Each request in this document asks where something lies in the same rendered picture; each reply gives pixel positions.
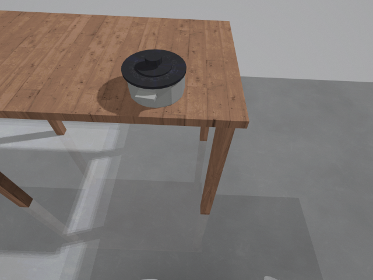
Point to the lid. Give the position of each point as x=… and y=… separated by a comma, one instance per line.
x=169, y=72

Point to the knob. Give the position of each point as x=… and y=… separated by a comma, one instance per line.
x=153, y=59

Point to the pot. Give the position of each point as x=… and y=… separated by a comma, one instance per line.
x=156, y=98

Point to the table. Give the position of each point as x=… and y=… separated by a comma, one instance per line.
x=67, y=67

